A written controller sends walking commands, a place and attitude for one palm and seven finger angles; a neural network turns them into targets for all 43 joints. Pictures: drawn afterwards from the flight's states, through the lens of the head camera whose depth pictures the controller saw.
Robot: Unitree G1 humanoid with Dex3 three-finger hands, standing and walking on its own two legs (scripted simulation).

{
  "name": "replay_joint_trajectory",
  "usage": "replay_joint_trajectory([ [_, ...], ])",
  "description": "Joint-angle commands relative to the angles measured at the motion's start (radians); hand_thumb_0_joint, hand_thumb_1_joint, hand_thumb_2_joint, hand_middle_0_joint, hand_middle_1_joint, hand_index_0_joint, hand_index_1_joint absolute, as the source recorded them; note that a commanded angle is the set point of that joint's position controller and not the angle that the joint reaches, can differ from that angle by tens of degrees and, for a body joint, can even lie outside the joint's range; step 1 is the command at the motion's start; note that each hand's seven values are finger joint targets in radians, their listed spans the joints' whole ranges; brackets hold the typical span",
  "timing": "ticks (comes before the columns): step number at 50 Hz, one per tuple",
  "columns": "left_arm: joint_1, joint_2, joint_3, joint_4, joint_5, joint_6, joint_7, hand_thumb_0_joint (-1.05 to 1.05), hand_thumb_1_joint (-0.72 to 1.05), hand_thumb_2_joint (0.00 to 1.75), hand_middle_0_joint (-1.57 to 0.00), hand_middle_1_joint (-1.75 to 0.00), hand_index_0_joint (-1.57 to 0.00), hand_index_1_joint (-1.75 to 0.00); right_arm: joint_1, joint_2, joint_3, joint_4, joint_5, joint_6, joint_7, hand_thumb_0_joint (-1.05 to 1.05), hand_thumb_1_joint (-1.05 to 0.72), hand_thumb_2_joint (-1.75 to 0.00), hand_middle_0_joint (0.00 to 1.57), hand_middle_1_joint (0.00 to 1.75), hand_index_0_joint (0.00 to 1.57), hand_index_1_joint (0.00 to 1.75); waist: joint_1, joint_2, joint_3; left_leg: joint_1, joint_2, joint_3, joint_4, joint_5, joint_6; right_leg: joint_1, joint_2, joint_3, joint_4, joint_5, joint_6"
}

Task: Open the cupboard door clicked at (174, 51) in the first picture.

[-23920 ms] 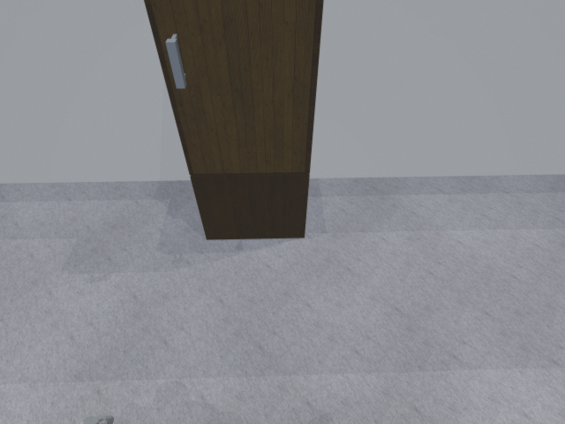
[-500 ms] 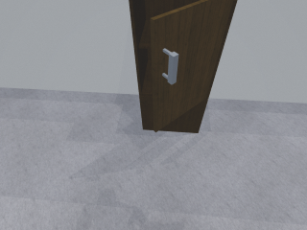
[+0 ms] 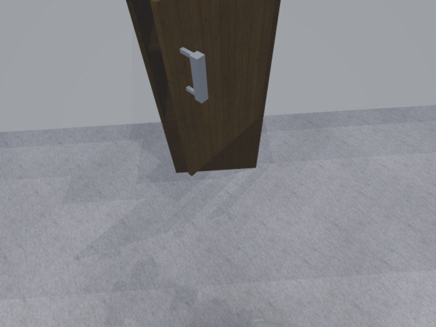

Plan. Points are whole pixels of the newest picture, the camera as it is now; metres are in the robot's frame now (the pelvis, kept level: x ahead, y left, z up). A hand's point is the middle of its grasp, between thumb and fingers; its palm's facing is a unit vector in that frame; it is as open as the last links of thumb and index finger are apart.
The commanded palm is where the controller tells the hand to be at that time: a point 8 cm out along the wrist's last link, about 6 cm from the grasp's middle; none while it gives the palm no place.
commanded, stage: walk to a spot facing it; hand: left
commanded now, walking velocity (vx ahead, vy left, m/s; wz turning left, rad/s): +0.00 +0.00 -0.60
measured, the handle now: (193, 75) +0.63 +0.11 +0.08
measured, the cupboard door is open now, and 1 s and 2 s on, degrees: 44 44 44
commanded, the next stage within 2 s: none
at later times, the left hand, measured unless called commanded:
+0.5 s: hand out of the picture +0.10 +0.20 -0.16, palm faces -0.20 -0.94 -0.26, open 7.4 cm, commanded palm none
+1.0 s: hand (175, 286) +0.21 +0.12 -0.17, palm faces -0.57 -0.79 -0.24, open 7.4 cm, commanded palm none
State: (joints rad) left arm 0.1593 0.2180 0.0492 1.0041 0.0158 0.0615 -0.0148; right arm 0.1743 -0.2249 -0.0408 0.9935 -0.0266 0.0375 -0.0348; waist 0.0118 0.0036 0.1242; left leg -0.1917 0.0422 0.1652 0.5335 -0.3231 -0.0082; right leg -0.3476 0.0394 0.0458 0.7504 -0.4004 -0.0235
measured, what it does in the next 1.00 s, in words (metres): steps on the spot, turning right: left foot, then right foot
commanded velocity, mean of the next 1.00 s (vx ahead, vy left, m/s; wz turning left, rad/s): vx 0.00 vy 0.00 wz -0.60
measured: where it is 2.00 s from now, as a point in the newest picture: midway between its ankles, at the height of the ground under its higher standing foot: outside the picture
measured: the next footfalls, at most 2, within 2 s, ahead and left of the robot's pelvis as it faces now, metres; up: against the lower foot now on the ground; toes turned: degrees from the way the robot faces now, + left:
left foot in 0.52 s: +0.09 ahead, +0.15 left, +0.00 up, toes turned -21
right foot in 0.76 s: +0.01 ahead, -0.14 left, +0.00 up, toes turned -28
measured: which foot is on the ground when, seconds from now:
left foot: down 0.00-0.04, up 0.06-0.50, down 0.52-0.76, up 0.78-0.98, down 1.00-1.00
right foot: down 0.00-0.50, up 0.52-0.74, down 0.76-0.98, up 1.00-1.00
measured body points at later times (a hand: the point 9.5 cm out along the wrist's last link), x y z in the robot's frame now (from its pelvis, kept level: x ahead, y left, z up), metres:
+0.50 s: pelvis +0.01 +0.01 +0.01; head +0.07 -0.01 +0.45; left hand +0.11 +0.25 -0.14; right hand +0.09 -0.27 -0.12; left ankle +0.04 +0.16 -0.72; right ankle +0.01 -0.09 -0.73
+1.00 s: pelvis +0.01 +0.01 -0.01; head +0.06 -0.02 +0.44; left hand +0.24 +0.16 -0.15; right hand -0.09 -0.26 -0.14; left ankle +0.10 +0.11 -0.74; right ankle -0.03 -0.13 -0.73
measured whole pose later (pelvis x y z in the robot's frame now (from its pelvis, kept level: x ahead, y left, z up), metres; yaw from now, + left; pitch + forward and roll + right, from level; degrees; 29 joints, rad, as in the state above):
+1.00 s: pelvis +0.01 +0.01 -0.01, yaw -35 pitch +1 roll +0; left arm 0.15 0.24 0.06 0.89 0.02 0.07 -0.01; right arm 0.21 -0.28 -0.05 0.86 -0.01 0.02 -0.03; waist -0.03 -0.01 0.10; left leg -0.34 0.06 0.04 0.61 -0.34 -0.03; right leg -0.40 0.05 0.12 0.67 -0.32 0.01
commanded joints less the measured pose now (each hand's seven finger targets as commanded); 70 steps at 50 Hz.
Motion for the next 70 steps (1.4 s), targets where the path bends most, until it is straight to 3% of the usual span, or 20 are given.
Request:
replay_joint_trajectory([
  [1,0.148,0.144,0.057,-0.07,0.007,-0.03,0.007,0.0,0.9,0.9,-0.2,-0.3,-0.2,-0.3,-0.077,-0.184,-0.049,-0.105,0.001,-0.014,-0.01,0.0,-0.9,-0.9,0.2,0.3,0.2,0.3,0.077,-0.036,-0.096,-0.096,0.187,-0.092,0.122,0.287,0.052,0.163,-0.088,0.079,-0.248,0.304,-0.015],
  [2,0.176,0.251,0.079,-0.068,0.021,-0.044,0.026,0.0,0.9,0.9,-0.2,-0.3,-0.2,-0.3,-0.056,-0.106,-0.046,-0.134,0.018,-0.009,-0.005,0.0,-0.9,-0.9,0.2,0.3,0.2,0.3,0.061,-0.359,-0.117,-0.29,0.0,0.006,0.36,-0.162,-0.03,0.251,-0.335,0.463,-0.426,0.557,-0.092],
  [3,0.198,0.273,0.079,-0.064,0.001,-0.045,0.03,0.0,0.9,0.9,-0.2,-0.3,-0.2,-0.3,-0.049,-0.129,-0.045,-0.129,0.02,0.006,0.002,0.0,-0.9,-0.9,0.2,0.3,0.2,0.3,0.073,-0.27,-0.125,-0.3,-0.027,-0.129,0.543,-0.319,-0.03,0.207,-0.386,0.535,-0.48,0.504,-0.177],
  [8,0.117,0.165,0.071,-0.103,0.002,-0.055,0.058,0.0,0.9,0.9,-0.2,-0.3,-0.2,-0.3,-0.075,-0.075,-0.036,-0.124,0.017,0.003,-0.002,0.0,-0.9,-0.9,0.2,0.3,0.2,0.3,0.013,-0.072,-0.198,-0.361,0.005,-0.218,0.593,-0.127,-0.048,0.305,-0.25,0.399,-0.367,0.693,-0.181],
  [22,0.075,0.191,0.087,-0.141,0.009,-0.033,0.042,0.0,0.9,0.9,-0.2,-0.3,-0.2,-0.3,-0.054,-0.071,-0.038,-0.165,0.033,-0.02,-0.012,0.0,-0.9,-0.9,0.2,0.3,0.2,0.3,-0.012,-0.147,-0.208,-0.094,-0.057,-0.22,0.057,-0.038,-0.027,0.165,-0.148,0.477,-0.332,0.589,-0.12],
  [23,0.045,0.185,0.082,-0.149,0.003,-0.033,0.039,0.0,0.9,0.9,-0.2,-0.3,-0.2,-0.3,-0.002,-0.086,-0.04,-0.15,0.033,-0.026,-0.016,0.0,-0.9,-0.9,0.2,0.3,0.2,0.3,-0.041,-0.124,-0.215,0.048,-0.043,-0.214,-0.075,0.051,-0.021,0.068,-0.119,0.445,-0.303,0.512,-0.078],
  [25,0.062,0.097,0.061,-0.188,-0.012,-0.034,0.018,0.0,0.9,0.9,-0.2,-0.3,-0.2,-0.3,0.031,-0.246,-0.066,-0.163,0.004,-0.04,-0.023,0.0,-0.9,-0.9,0.2,0.3,0.2,0.3,-0.043,0.321,-0.208,0.269,0.379,-0.62,-0.283,0.126,0.138,-0.291,0.085,0.146,0.016,-0.148,0.034],
  [26,0.011,0.141,0.069,-0.215,0.002,-0.041,0.007,0.0,0.9,0.9,-0.2,-0.3,-0.2,-0.3,0.03,-0.256,-0.065,-0.182,-0.004,-0.033,-0.028,0.0,-0.9,-0.9,0.2,0.3,0.2,0.3,-0.051,0.224,-0.153,0.122,0.476,-0.639,-0.277,0.204,0.233,-0.282,0.021,0.039,0.226,-0.218,0.069],
  [31,-0.018,0.107,0.058,-0.21,0.004,-0.024,-0.025,0.0,0.9,0.9,-0.2,-0.3,-0.2,-0.3,-0.019,-0.182,-0.042,-0.205,-0.021,-0.038,-0.017,0.0,-0.9,-0.9,0.2,0.3,0.2,0.3,-0.005,0.22,-0.128,0.033,0.249,-0.229,-0.128,0.551,0.13,-0.178,-0.046,-0.061,0.223,-0.105,0.077],
  [36,0.074,0.135,0.057,-0.178,-0.002,-0.037,-0.03,0.0,0.9,0.9,-0.2,-0.3,-0.2,-0.3,0.01,-0.229,-0.058,-0.198,-0.003,-0.025,-0.002,0.0,-0.9,-0.9,0.2,0.3,0.2,0.3,0.027,0.154,-0.172,-0.072,0.207,-0.127,0.071,0.415,0.035,0.182,-0.006,-0.139,-0.217,0.19,0.03],
  [38,0.175,0.328,0.091,-0.152,0.009,-0.051,0.001,0.0,0.9,0.9,-0.2,-0.3,-0.2,-0.3,-0.037,-0.11,-0.032,-0.261,0.022,-0.021,0.009,0.0,-0.9,-0.9,0.2,0.3,0.2,0.3,0.082,-0.343,-0.209,-0.4,0.002,-0.041,0.501,-0.343,-0.062,0.359,-0.422,0.452,-0.416,0.635,-0.171],
  [39,0.19,0.349,0.091,-0.153,0.002,-0.044,0.012,0.0,0.9,0.9,-0.2,-0.3,-0.2,-0.3,-0.038,-0.143,-0.027,-0.265,0.02,-0.014,0.008,0.0,-0.9,-0.9,0.2,0.3,0.2,0.3,0.098,-0.232,-0.196,-0.383,0.033,-0.16,0.585,-0.346,-0.044,0.29,-0.449,0.451,-0.4,0.549,-0.239],
  [47,-0.067,0.229,0.064,-0.197,0.005,-0.021,0.023,0.0,0.9,0.9,-0.2,-0.3,-0.2,-0.3,0.147,-0.093,-0.023,-0.136,0.021,-0.02,0.004,0.0,-0.9,-0.9,0.2,0.3,0.2,0.3,-0.073,-0.133,-0.163,0.012,-0.016,-0.105,0.031,0.023,-0.045,-0.055,-0.182,0.277,-0.291,0.301,-0.088],
  [49,-0.048,0.126,0.039,-0.229,-0.011,-0.01,0.004,0.0,0.9,0.9,-0.2,-0.3,-0.2,-0.3,0.181,-0.25,-0.052,-0.144,-0.006,-0.037,-0.002,0.0,-0.9,-0.9,0.2,0.3,0.2,0.3,-0.076,0.307,-0.136,0.091,0.34,-0.537,-0.299,-0.125,0.086,-0.286,0.033,0.059,0.049,-0.122,0.028],
  [50,-0.079,0.149,0.048,-0.252,-0.007,-0.014,-0.004,0.0,0.9,0.9,-0.2,-0.3,-0.2,-0.3,0.168,-0.291,-0.055,-0.164,-0.012,-0.043,-0.015,0.0,-0.9,-0.9,0.2,0.3,0.2,0.3,-0.072,0.252,-0.124,-0.031,0.47,-0.63,-0.357,-0.122,0.186,-0.247,-0.008,0.007,0.25,-0.193,0.049],
  [59,-0.026,0.091,0.033,-0.19,-0.003,-0.038,-0.03,0.0,0.9,0.9,-0.2,-0.3,-0.2,-0.3,0.154,-0.227,-0.047,-0.14,-0.009,-0.04,0.002,0.0,-0.9,-0.9,0.2,0.3,0.2,0.3,-0.031,0.185,-0.214,0.06,0.269,-0.093,-0.027,0.409,0.057,0.083,-0.01,-0.169,-0.193,0.036,0.033],
  [60,0.039,0.128,0.045,-0.165,-0.001,-0.042,-0.026,0.0,0.9,0.9,-0.2,-0.3,-0.2,-0.3,0.127,-0.212,-0.048,-0.15,-0.002,-0.035,0.006,0.0,-0.9,-0.9,0.2,0.3,0.2,0.3,0.004,0.109,-0.221,-0.066,0.238,-0.06,0.057,0.194,0.015,0.243,-0.037,-0.123,-0.33,0.107,0.013],
  [61,0.105,0.232,0.07,-0.143,0.012,-0.05,-0.013,0.0,0.9,0.9,-0.2,-0.3,-0.2,-0.3,0.089,-0.14,-0.037,-0.185,0.012,-0.031,0.015,0.0,-0.9,-0.9,0.2,0.3,0.2,0.3,0.043,-0.188,-0.189,-0.346,0.114,0.044,0.282,-0.134,-0.051,0.413,-0.273,0.236,-0.465,0.087,-0.078],
  [63,0.15,0.314,0.086,-0.136,-0.001,-0.047,0.007,0.0,0.9,0.9,-0.2,-0.3,-0.2,-0.3,-0.039,-0.13,-0.024,-0.252,0.015,-0.032,0.027,0.0,-0.9,-0.9,0.2,0.3,0.2,0.3,0.095,-0.254,-0.102,-0.523,0.069,-0.133,0.537,-0.303,-0.051,0.283,-0.432,0.499,-0.543,-0.13,-0.242],
  [70,0.079,0.22,0.075,-0.125,0.011,-0.084,0.011,0.0,0.9,0.9,-0.2,-0.3,-0.2,-0.3,-0.037,-0.074,-0.034,-0.19,0.01,-0.053,0.046,0.0,-0.9,-0.9,0.2,0.3,0.2,0.3,0.022,-0.17,-0.128,-0.29,0.015,-0.102,0.26,-0.091,-0.059,0.2,-0.245,0.289,-0.452,0.157,-0.176],
])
